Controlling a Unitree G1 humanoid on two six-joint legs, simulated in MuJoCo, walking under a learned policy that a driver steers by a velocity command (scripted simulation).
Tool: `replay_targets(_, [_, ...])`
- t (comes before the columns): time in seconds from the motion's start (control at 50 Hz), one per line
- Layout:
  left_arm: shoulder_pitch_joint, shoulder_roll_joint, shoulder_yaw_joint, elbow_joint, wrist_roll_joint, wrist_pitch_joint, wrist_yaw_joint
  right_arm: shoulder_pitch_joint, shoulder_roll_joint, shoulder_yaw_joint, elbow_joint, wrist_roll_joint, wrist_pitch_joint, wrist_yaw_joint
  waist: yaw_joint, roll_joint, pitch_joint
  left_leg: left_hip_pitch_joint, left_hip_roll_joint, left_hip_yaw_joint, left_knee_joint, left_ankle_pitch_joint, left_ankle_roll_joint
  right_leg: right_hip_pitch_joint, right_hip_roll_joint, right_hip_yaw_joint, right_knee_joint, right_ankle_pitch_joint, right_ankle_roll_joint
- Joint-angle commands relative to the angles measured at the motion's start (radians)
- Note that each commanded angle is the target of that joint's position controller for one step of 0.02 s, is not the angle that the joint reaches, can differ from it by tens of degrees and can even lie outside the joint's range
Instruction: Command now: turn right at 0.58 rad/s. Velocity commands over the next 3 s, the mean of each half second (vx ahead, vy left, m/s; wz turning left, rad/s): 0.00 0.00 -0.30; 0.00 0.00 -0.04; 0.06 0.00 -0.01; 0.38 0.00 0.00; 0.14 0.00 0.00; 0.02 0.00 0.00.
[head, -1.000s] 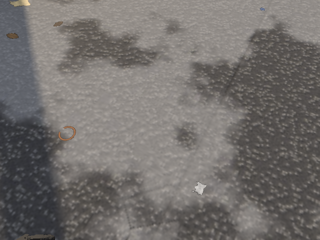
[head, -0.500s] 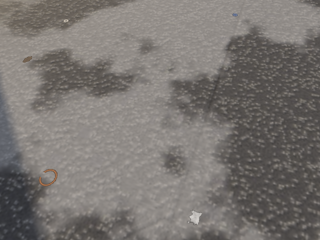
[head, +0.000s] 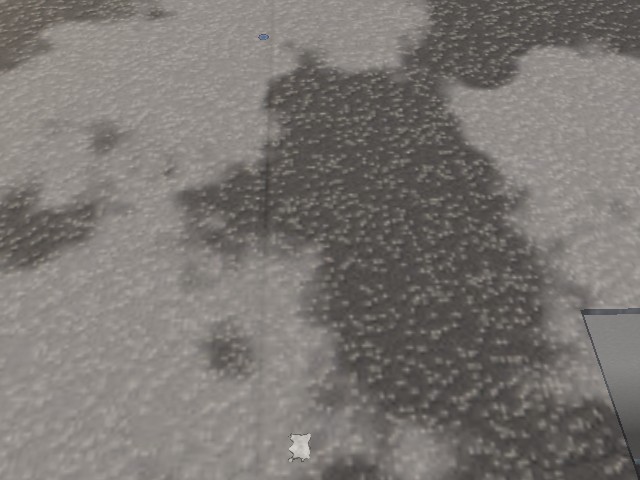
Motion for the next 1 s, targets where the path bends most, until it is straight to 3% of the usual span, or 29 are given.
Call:
replay_targets(0.02, [0.045, 0.095, 0.038, -0.062, 0.001, -0.009, -0.008, -0.015, -0.186, -0.057, -0.042, 0.027, -0.013, 0.003, 0.041, 0.165, -0.115, 0.122, 0.211, -0.128, 0.0, 0.419, 0.149, 0.108, 0.046, -0.061, -0.268, 0.156, -0.069])
replay_targets(0.04, [0.083, 0.134, 0.054, -0.052, 0.005, -0.01, 0.002, 0.04, -0.153, -0.049, -0.018, 0.02, -0.018, 0.007, 0.045, 0.08, -0.134, 0.028, 0.166, -0.065, 0.109, 0.302, 0.077, 0.252, 0.035, 0.0, -0.349, 0.309, -0.106])
replay_targets(0.06, [0.125, 0.254, 0.083, -0.068, 0.008, -0.016, 0.019, 0.036, -0.092, -0.029, -0.048, -0.032, -0.023, 0.012, 0.035, -0.203, -0.156, -0.253, 0.055, 0.025, 0.405, -0.102, -0.026, 0.457, -0.202, 0.319, -0.339, 0.72, -0.199])
replay_targets(0.08, [0.105, 0.275, 0.077, -0.085, 0.042, -0.034, 0.014, -0.049, -0.092, -0.022, -0.093, -0.04, -0.024, 0.005, 0.072, -0.305, -0.174, -0.44, -0.068, -0.085, 0.616, -0.42, -0.076, 0.418, -0.384, 0.536, -0.35, 0.837, -0.415])
replay_targets(0.1, [0.111, 0.215, 0.059, -0.078, 0.048, -0.054, 0.008, -0.084, -0.142, -0.037, -0.087, -0.021, -0.021, 0.002, 0.108, -0.179, -0.191, -0.436, -0.044, -0.177, 0.728, -0.401, -0.076, 0.393, -0.349, 0.464, -0.366, 0.788, -0.43])
replay_targets(0.12, [0.065, 0.181, 0.045, -0.065, 0.043, -0.067, 0.011, -0.078, -0.143, -0.039, -0.077, -0.003, -0.016, 0.001, 0.072, -0.152, -0.156, -0.435, -0.027, -0.196, 0.736, -0.32, -0.067, 0.358, -0.285, 0.367, -0.357, 0.733, -0.371])
replay_targets(0.14, [0.016, 0.159, 0.039, -0.063, 0.028, -0.07, 0.016, -0.054, -0.138, -0.041, -0.054, -0.006, -0.011, -0.005, 0.047, -0.108, -0.141, -0.43, -0.019, -0.203, 0.694, -0.25, -0.069, 0.338, -0.229, 0.31, -0.354, 0.674, -0.319])
replay_targets(0.16, [-0.022, 0.142, 0.03, -0.063, 0.014, -0.068, 0.021, -0.043, -0.147, -0.044, -0.047, -0.014, -0.006, -0.009, 0.032, -0.117, -0.132, -0.407, -0.018, -0.199, 0.666, -0.19, -0.077, 0.314, -0.206, 0.279, -0.354, 0.686, -0.297])
replay_targets(0.22, [-0.04, 0.124, 0.017, -0.051, 0.028, -0.065, 0.031, 0.0, -0.11, -0.031, -0.024, -0.006, -0.004, -0.001, 0.011, -0.123, -0.158, -0.293, -0.039, -0.179, 0.573, -0.102, -0.095, 0.274, -0.17, 0.223, -0.358, 0.716, -0.293])
replay_targets(0.28, [-0.038, 0.127, 0.016, -0.032, 0.029, -0.062, 0.033, -0.032, -0.077, -0.011, -0.029, -0.006, -0.003, 0.004, 0.034, -0.133, -0.143, -0.204, -0.034, -0.177, 0.376, -0.088, -0.09, 0.254, -0.163, 0.222, -0.357, 0.616, -0.288])
replay_targets(0.36, [-0.031, 0.13, 0.01, -0.002, 0.031, -0.057, 0.023, -0.037, -0.097, -0.012, -0.032, 0.001, -0.004, 0.01, 0.053, -0.149, -0.104, -0.097, -0.044, -0.166, 0.207, -0.095, -0.07, 0.197, -0.176, 0.281, -0.36, 0.468, -0.301])
replay_targets(0.4, [-0.056, 0.101, -0.005, 0.013, 0.021, -0.059, 0.019, -0.001, -0.077, -0.007, -0.018, -0.004, -0.012, 0.015, 0.014, -0.127, -0.088, 0.014, -0.056, -0.148, 0.001, 0.046, -0.046, 0.156, -0.147, 0.28, -0.336, 0.387, -0.264])
replay_targets(0.42, [-0.027, 0.076, -0.015, 0.03, 0.021, -0.065, 0.018, 0.008, -0.08, -0.003, -0.015, -0.018, -0.019, 0.018, 0.008, -0.091, -0.087, 0.098, -0.039, -0.175, -0.1, 0.189, -0.029, 0.123, -0.119, 0.273, -0.331, 0.315, -0.216])
replay_targets(0.44, [0.006, 0.053, -0.024, 0.04, 0.041, -0.075, 0.016, 0.02, -0.124, -0.008, -0.021, -0.03, -0.024, 0.013, 0.031, -0.012, -0.111, 0.185, 0.05, -0.269, -0.097, 0.393, -0.002, 0.081, -0.066, 0.237, -0.286, 0.209, -0.157])
replay_targets(0.46, [0.069, 0.049, -0.021, 0.045, 0.049, -0.084, 0.009, -0.02, -0.179, -0.02, -0.012, -0.023, -0.024, 0.011, 0.111, 0.142, -0.108, 0.149, 0.084, -0.289, -0.048, 0.381, 0.06, 0.083, 0.012, 0.157, -0.289, 0.106, -0.112])
replay_targets(0.48, [0.032, 0.064, -0.022, 0.057, 0.055, -0.082, 0.012, -0.048, -0.111, -0.007, -0.018, -0.016, -0.027, 0.018, 0.076, 0.146, -0.11, 0.051, 0.066, -0.289, -0.073, 0.195, 0.087, 0.166, 0.024, 0.128, -0.289, 0.1, -0.075])
replay_targets(0.5, [-0.013, 0.091, -0.013, 0.059, 0.048, -0.076, 0.015, -0.055, -0.084, 0.002, -0.021, -0.021, -0.032, 0.023, 0.053, 0.116, -0.072, 0.021, 0.036, -0.27, -0.082, 0.11, 0.067, 0.169, 0.026, 0.126, -0.279, 0.117, -0.07])
replay_targets(0.56, [-0.017, 0.073, -0.013, 0.069, 0.041, -0.057, 0.025, -0.036, -0.082, 0.008, -0.005, -0.022, -0.05, 0.022, 0.042, 0.093, -0.05, 0.011, 0.007, -0.238, -0.071, 0.102, 0.03, 0.167, 0.016, 0.14, -0.277, 0.183, -0.085])
replay_targets(0.74, [0.025, 0.052, -0.009, 0.144, 0.033, -0.064, 0.035, -0.017, -0.069, 0.019, 0.025, -0.016, -0.049, 0.011, 0.031, 0.004, -0.048, 0.044, -0.016, -0.219, -0.045, 0.146, 0.037, 0.174, 0.011, 0.14, -0.281, 0.256, -0.067])
replay_targets(1.0, [0.058, 0.061, -0.001, 0.268, 0.028, -0.06, 0.057, -0.006, -0.059, 0.026, 0.13, -0.011, -0.049, 0.015, 0.036, 0.008, -0.028, 0.047, -0.034, -0.208, -0.076, 0.165, 0.044, 0.22, 0.006, 0.131, -0.299, 0.291, -0.052])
